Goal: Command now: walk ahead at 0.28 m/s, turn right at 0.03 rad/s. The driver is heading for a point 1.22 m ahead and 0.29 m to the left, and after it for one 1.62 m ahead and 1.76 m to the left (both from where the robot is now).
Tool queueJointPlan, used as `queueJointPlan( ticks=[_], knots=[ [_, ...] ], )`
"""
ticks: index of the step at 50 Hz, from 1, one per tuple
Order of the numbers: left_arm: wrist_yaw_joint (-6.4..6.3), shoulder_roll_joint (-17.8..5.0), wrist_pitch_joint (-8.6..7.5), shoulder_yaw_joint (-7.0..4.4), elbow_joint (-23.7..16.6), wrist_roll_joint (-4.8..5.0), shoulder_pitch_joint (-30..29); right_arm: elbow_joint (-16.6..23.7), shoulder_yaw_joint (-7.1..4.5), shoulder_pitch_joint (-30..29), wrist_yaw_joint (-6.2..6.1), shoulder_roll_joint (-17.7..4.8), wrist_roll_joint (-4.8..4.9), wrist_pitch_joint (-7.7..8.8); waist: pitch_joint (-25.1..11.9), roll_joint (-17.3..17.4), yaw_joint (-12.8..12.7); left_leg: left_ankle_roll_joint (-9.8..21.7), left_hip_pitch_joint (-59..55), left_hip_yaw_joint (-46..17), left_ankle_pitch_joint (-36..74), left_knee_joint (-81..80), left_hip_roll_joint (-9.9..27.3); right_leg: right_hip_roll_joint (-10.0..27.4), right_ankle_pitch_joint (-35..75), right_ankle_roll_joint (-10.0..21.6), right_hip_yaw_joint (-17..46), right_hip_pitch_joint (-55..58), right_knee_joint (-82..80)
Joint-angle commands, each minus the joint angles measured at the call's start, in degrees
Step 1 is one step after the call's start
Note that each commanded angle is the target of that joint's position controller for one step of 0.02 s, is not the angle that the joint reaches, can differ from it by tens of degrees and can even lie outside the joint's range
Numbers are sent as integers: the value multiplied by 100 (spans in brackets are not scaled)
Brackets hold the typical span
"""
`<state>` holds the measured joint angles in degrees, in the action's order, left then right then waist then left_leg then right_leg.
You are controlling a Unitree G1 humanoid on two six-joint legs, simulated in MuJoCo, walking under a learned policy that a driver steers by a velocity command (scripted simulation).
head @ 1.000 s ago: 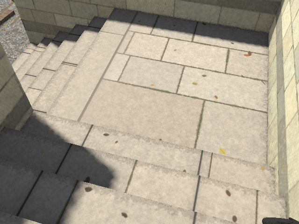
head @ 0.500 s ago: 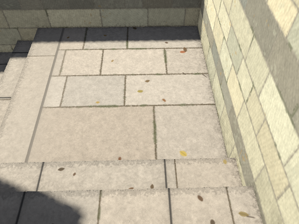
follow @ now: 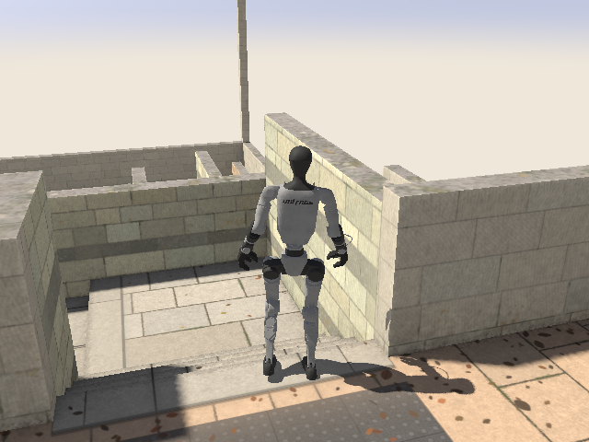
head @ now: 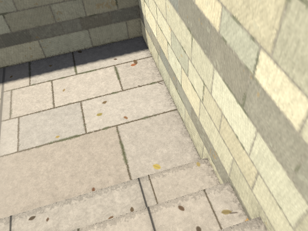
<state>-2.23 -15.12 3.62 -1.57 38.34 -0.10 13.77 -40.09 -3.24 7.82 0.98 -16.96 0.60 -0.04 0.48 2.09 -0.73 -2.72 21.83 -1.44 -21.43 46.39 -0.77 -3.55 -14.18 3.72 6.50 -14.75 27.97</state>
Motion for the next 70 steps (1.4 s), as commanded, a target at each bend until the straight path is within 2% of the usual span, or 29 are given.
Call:
queueJointPlan(
  ticks=[1,5,7,8,9,13,17,22,24,31,33,34,36,37,38,41,45,46,48,51,53,58,61,62,63,64,65,66,70],
  knots=[
    [30,-1082,-76,-274,-224,39,144,515,-31,-460,139,-486,53,282,46,-1158,-283,297,78,182,-44,-569,-2,1498,-1389,1036,1634,206,-1283],
    [62,-934,-200,-202,-153,113,-82,126,45,726,136,-236,23,423,-34,-944,256,721,-1551,258,625,-1941,-187,1307,-901,796,1085,-631,-636],
    [84,-396,-377,-46,-438,4,-298,21,-86,1592,109,-881,44,462,-231,871,295,1414,-2674,-2190,1450,-2633,1225,327,-1136,79,-105,-1956,2171],
    [133,-835,-546,-194,-790,65,-457,163,-244,1441,210,-1335,42,509,201,1188,185,2274,-2687,-3963,1017,-3068,1950,-34,-1888,-154,-292,-3423,2956],
    [140,-1090,-651,-317,-663,204,-513,171,-218,1392,217,-1100,128,542,401,575,149,2438,-2584,-4043,639,-3079,2060,258,-1744,-177,37,-3793,3522],
    [185,-709,-731,-251,-548,9,-421,304,-41,1390,1,-489,160,348,79,100,129,1910,-2220,-2311,2342,-2736,1118,654,-362,-447,-143,-3279,3286],
    [326,-579,-809,-197,-383,-101,-622,221,-109,1628,-244,-695,17,204,-345,286,219,1660,-1617,-1740,3631,-2147,769,465,1375,-394,-462,-2296,2660],
    [439,-771,-1022,-312,-667,10,-1841,-162,-128,2705,-496,-691,146,218,144,418,679,1675,-3093,-2892,2242,-1499,1043,629,1778,-254,437,-4527,1526],
    [604,-473,-1110,-214,-650,-254,-1865,-158,-80,2251,-617,-568,122,178,293,193,609,1452,-640,-2085,1112,-1273,356,289,4133,-189,20,-2253,563],
    [429,-441,-813,-342,-514,23,-782,-237,-109,2120,-705,-388,150,-165,188,581,300,1221,-594,-2501,329,860,-18,743,3523,-339,493,-335,-724],
    [453,-610,-820,-514,179,18,1067,-398,-4,2004,-536,-284,121,-126,-372,59,-583,863,-244,-1826,432,3025,-323,902,3638,-304,11,1552,-1119],
    [462,-554,-803,-488,553,26,2072,-669,67,2447,-356,205,121,32,-750,-512,-837,591,1194,-1772,-2226,5141,-857,1477,3382,-43,674,3128,-330],
    [560,-1217,-688,-483,714,-50,2367,-719,142,3983,-175,398,398,307,-1448,-2951,-25,164,3332,-1598,-2933,8038,-844,2407,6039,426,1899,4054,1361],
    [561,-1706,-594,-692,1044,172,2359,-400,99,3548,-322,55,624,347,-1359,-2983,62,49,3797,-1031,-2144,8102,-719,3126,2043,1400,3614,3369,-206],
    [443,-713,-536,-395,994,205,1590,-327,-27,2413,-486,-361,524,231,-240,-956,124,245,3939,-560,-1016,7019,-124,2511,-890,1176,3128,1994,-1251],
    [353,117,-956,-101,1067,120,407,-343,-159,1642,-587,-476,297,176,965,-406,605,707,3196,-1565,797,4761,417,1887,-433,840,2215,-747,-681],
    [32,-471,-957,-226,1521,-66,1077,-115,5,1074,-328,334,-148,346,245,-1054,437,294,2289,-592,2372,1984,675,1429,2338,862,1173,-784,-575],
    [47,-662,-922,-269,1538,-164,1198,-309,-1,1439,-267,324,-44,328,-78,-915,524,285,2139,-517,2708,2256,648,1522,2484,965,1247,-627,-234],
    [3,-329,-932,-222,1655,123,1683,-81,-87,739,-191,-40,92,356,214,-531,232,457,3221,-925,3577,1225,839,1423,1275,851,1267,198,198],
    [-177,-211,-840,-114,1574,122,1854,214,33,-199,23,117,-192,525,390,-355,-109,588,2616,-486,5314,-834,550,950,84,565,719,-179,737],
    [-173,-343,-773,-110,1509,74,1865,280,99,-474,158,351,-110,520,410,-483,-376,490,815,-10,5963,-1036,191,788,-457,567,415,-1396,648],
    [-194,-219,-421,-130,1478,184,1974,600,144,-833,254,305,53,385,670,-728,-755,357,1336,-270,4078,-2285,365,876,257,719,829,269,2103],
    [-99,-359,-427,-154,1768,149,1774,-309,-153,1436,163,-214,3,402,-46,-512,350,820,-1134,-66,4190,-2985,650,751,1145,523,708,-129,4848],
    [17,-139,-583,-123,1885,175,1891,-793,-248,2697,148,-429,-144,354,-545,438,843,1093,-3051,-272,5587,-2375,1003,-39,-648,117,219,-1524,7155],
    [111,307,-676,-14,1910,207,2839,-915,-83,2927,220,-391,-184,298,-1293,1482,491,1438,-5142,-880,7178,-66,1715,-337,-3948,-137,516,-3657,9180],
    [150,-168,-829,-15,1561,347,2805,-904,-192,3007,236,-661,3,150,-2111,1885,611,1964,-5378,-1806,5962,-341,2193,-88,-3697,-369,678,-4248,9507],
    [93,-271,-840,-26,1112,407,2051,-1080,-260,2952,230,-855,130,68,-2069,1688,675,2388,-4876,-2802,2792,-1606,2557,16,-3123,-491,332,-4758,9190],
    [-94,-468,-652,-101,988,394,1085,-957,-70,2210,177,-183,46,52,-883,-114,552,2011,-3300,-2611,255,-2651,2118,359,-1874,-273,-105,-4763,8289],
    [-136,-246,-423,-271,1076,210,1292,-814,108,587,118,251,-128,572,572,49,-463,1369,633,-1343,963,-2664,1444,816,889,-237,735,-3053,4877]
  ],
)
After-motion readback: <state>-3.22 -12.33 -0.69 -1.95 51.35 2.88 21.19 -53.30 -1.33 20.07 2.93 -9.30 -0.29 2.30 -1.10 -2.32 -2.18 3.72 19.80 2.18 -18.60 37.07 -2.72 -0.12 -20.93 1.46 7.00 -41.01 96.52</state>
